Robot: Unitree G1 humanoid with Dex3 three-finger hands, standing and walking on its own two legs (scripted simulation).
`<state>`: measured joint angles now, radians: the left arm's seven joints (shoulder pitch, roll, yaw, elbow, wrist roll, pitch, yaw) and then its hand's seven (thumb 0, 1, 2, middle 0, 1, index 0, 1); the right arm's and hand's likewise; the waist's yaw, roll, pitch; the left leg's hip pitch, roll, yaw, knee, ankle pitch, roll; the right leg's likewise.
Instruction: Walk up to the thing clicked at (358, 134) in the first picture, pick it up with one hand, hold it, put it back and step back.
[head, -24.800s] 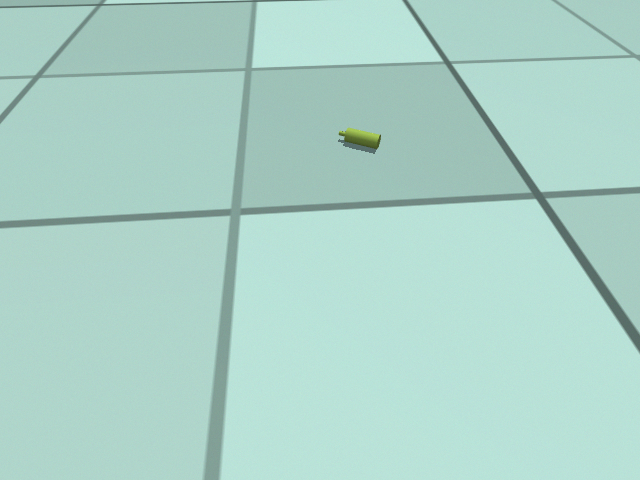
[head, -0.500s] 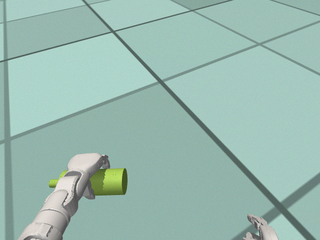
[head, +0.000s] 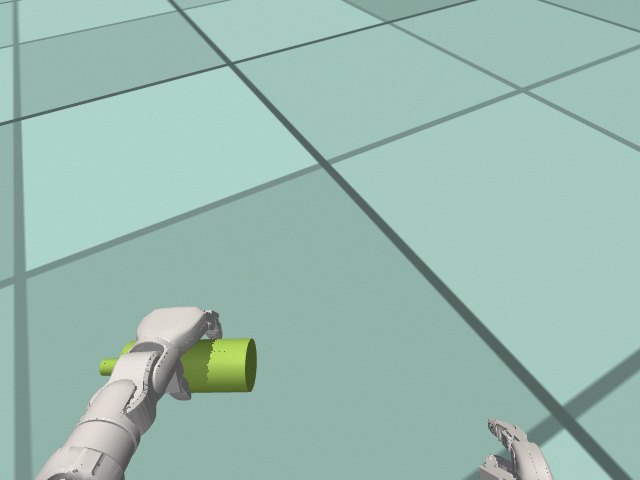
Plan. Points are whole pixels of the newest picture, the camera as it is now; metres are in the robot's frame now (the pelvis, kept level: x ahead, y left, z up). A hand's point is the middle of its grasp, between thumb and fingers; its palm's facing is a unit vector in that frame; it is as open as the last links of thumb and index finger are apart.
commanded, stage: hold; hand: left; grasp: from above
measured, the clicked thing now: (177, 365) +0.29 +0.24 -0.08
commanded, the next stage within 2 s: crouch in 0.20 s
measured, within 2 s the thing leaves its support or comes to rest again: neither
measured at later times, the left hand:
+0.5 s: hand (184, 360) +0.29 +0.22 -0.05, palm faces -0.47 -0.05 -0.88, open 10.3 cm
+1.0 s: hand (214, 376) +0.35 +0.24 -0.25, palm faces -0.42 +0.05 -0.91, open 10.3 cm
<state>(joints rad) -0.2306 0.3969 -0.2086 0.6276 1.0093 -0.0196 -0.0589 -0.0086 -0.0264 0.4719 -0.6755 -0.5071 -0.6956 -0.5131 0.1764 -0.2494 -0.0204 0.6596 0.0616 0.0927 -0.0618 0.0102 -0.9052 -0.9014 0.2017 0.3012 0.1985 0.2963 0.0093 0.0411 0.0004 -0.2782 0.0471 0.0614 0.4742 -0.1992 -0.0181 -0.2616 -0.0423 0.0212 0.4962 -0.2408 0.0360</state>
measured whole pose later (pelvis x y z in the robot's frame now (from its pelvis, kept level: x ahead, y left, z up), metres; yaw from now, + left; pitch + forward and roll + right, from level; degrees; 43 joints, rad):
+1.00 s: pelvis -0.03 +0.00 -0.14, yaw +0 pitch +25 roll -2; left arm -0.61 0.42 -0.08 1.21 1.21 -0.08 0.38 -0.01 -0.02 0.43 -0.71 -0.47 -0.73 -0.48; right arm 0.25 -0.28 -0.08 0.74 -0.04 0.03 -0.02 0.01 -0.90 -0.90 0.20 0.30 0.20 0.30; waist -0.12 0.02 -0.17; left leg -1.29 0.07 -0.02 1.34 -0.50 -0.01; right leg -1.23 -0.03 0.00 1.32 -0.53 0.04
